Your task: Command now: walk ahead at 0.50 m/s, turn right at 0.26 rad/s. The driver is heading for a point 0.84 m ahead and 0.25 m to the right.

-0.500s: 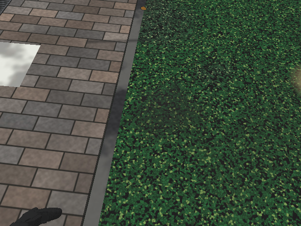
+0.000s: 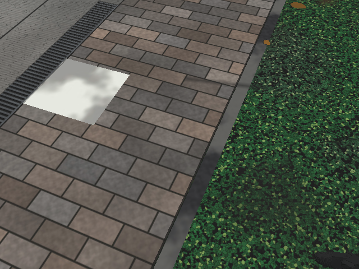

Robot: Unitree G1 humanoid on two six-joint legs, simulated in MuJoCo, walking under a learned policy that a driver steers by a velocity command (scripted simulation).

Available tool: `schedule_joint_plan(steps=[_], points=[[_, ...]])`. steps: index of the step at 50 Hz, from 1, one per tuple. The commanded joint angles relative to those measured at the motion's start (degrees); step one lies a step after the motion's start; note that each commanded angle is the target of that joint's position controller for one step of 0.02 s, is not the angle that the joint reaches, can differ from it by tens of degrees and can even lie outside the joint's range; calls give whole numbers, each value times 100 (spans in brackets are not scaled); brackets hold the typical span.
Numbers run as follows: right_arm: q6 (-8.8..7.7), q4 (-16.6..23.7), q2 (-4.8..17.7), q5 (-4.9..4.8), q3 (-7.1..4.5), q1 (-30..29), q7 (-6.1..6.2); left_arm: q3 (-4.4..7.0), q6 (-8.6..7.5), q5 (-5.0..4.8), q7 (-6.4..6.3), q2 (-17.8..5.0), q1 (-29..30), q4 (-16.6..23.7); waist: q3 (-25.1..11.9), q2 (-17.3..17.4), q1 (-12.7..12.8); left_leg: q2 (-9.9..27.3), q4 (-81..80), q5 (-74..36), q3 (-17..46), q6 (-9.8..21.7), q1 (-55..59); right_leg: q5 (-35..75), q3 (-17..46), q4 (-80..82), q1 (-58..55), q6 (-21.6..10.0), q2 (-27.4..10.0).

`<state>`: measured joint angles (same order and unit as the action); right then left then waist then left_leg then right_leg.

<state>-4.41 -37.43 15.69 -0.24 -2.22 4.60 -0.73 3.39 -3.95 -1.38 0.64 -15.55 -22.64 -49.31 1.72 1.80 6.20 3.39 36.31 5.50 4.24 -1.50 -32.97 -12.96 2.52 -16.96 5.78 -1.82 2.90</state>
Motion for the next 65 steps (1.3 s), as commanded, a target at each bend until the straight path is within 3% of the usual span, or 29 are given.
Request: schedule_joint_plan(steps=[1,5,6,7,8,10,13,20,25,28,30,31,32,33,34,35,36,38,41,45,49,54,55,56,57,58,60,63,65], points=[[-142,470,423,-57,-103,-402,-47,240,-27,-63,-56,-1063,168,367,-86,-681,-246,-261,-585,-441,-129,-23,828,1047,1228,426,423,-922,-1353],[-197,222,862,-14,-334,595,31,169,36,-2,-95,-864,180,368,-563,-652,-926,-101,-1150,-124,-69,367,2806,1114,1182,-866,806,-474,-987],[-187,131,1250,89,-444,1518,99,30,9,116,-83,-478,268,534,-1332,1,-1341,952,-1070,78,916,733,4182,176,786,-2538,1613,-231,-579],[-81,-16,1622,112,-535,1863,76,-82,-74,-1,-102,-127,-358,722,-1976,1656,-1095,2141,-1589,1271,3085,1503,5385,-1973,168,-4214,3271,20,-55],[-69,-42,1133,64,-431,1808,46,48,-75,-112,-122,-684,-218,628,-1542,1140,-1190,2022,-1900,2231,3484,1535,5020,-1961,480,-5054,3884,63,-353],[-90,-29,667,47,-273,1218,29,142,-15,-81,-123,-853,317,684,-609,519,-1025,1556,-2101,1424,2066,1235,3932,-1043,407,-5246,3908,99,-702],[-144,-137,432,96,-233,731,16,138,131,-40,-65,-566,483,781,-120,568,-699,1188,-2565,230,889,1157,2889,-437,342,-4842,3446,193,-995],[-182,-452,844,58,-391,797,101,18,192,11,113,-282,1327,1178,87,158,-780,1089,-2878,-902,-622,1158,2750,1185,84,-3054,3286,261,-988],[-67,-695,1118,-81,-482,1158,125,11,208,16,257,-383,2123,1552,306,81,-978,1282,-2696,-1088,-1124,943,3327,1171,-266,-2114,3146,-22,-843],[55,-744,1361,-152,-553,1183,152,134,249,48,288,-627,1932,1650,-2,271,-708,1307,-1707,-3308,-1421,759,3706,330,-710,-1964,2436,-352,-399],[126,-712,1274,-151,-498,1178,193,452,304,17,196,-1154,350,1243,-871,115,142,962,507,-3864,-1727,452,2936,514,-825,-1574,102,-734,97],[91,-582,784,118,-317,1435,183,603,370,-40,60,-1706,-312,1111,-1370,-1052,167,571,2486,-503,-1755,156,1278,843,938,-1535,-1573,-1152,-1042],[-85,-252,364,121,-138,1679,111,578,282,-46,94,-2036,53,1345,-2228,-1929,-352,-583,4183,2948,-641,-96,-724,-824,4328,-401,-2906,-2313,-2187],[-256,-210,978,-107,-264,967,42,433,198,-13,147,-1488,7,1395,-2072,-933,100,-273,4403,2628,145,36,-1318,-1208,4244,105,-2728,-2009,-2176],[-341,-75,1025,-233,-268,607,18,361,119,27,146,-1266,164,1341,-1283,-779,31,-69,4126,2120,47,173,-1538,-920,3465,116,-2055,-1780,-1983],[-366,-134,928,-132,-245,603,70,311,78,39,142,-1132,512,1364,-811,-247,-260,178,3623,1684,55,183,-1240,-272,2843,104,-1170,-1596,-1737],[-340,-193,969,15,-282,662,112,257,67,71,114,-948,846,1425,-614,-285,-479,337,3129,1427,84,139,-818,370,2356,137,-505,-1497,-1534],[-216,-225,924,82,-303,826,101,226,55,146,63,-869,1084,1537,-504,-468,-714,393,2754,1160,76,32,-301,1054,2008,355,180,-1513,-1325],[-103,-134,702,133,-243,547,115,265,24,100,-38,-1003,900,1427,-312,-376,-688,268,1948,586,-67,-211,-288,1655,1517,469,657,-1523,-1139],[-138,72,465,96,-133,-326,52,293,78,37,-136,-1067,573,1260,-119,-542,-354,-58,211,-864,-99,-295,66,1098,1195,387,897,-1168,-787],[-222,240,596,-11,-151,-815,-54,313,133,-18,-161,-1082,200,1068,-48,-619,-186,-257,-577,-1062,26,-199,388,649,1637,67,619,-1055,-956],[-319,-47,890,39,-305,144,-89,247,192,63,-165,-849,194,957,-372,-915,-648,-326,-1065,-335,-272,336,1507,1868,1750,-1054,-63,-769,-1027],[-339,-138,1087,118,-367,820,-65,147,186,115,-143,-617,171,1002,-1028,-677,-951,167,-898,-342,176,688,2670,1920,1418,-2223,229,-587,-739],[-310,-261,1597,184,-499,1529,-56,44,129,64,-141,-331,-560,1035,-1950,637,-859,1283,-934,156,2238,1627,4745,528,784,-4193,1894,-132,15],[-246,-520,1448,-16,-498,1896,-141,23,72,4,-143,-461,-692,1020,-1986,1641,-918,1803,-1919,1820,4221,2079,5240,-1920,565,-5343,3250,86,273],[-225,-430,1037,-131,-360,1588,-157,124,31,-26,-130,-936,-53,1103,-1119,872,-1019,1654,-2146,2641,4021,1831,4660,-1647,716,-5660,3811,35,-116],[-135,-272,757,23,-237,895,-130,126,-16,93,-136,-912,881,1289,-103,94,-901,1220,-2141,540,2505,1575,3205,-1032,375,-5308,3659,81,-439],[-147,-330,552,98,-134,710,-91,99,17,206,-131,-595,632,1199,-385,316,-549,773,-1968,-2830,1240,1427,2562,-866,213,-4311,2699,288,-645],[-122,-453,720,81,-168,744,-40,18,55,203,-153,-375,668,1190,-558,405,-521,706,-1953,-3791,778,1491,2422,-625,36,-3567,2394,431,-564]])
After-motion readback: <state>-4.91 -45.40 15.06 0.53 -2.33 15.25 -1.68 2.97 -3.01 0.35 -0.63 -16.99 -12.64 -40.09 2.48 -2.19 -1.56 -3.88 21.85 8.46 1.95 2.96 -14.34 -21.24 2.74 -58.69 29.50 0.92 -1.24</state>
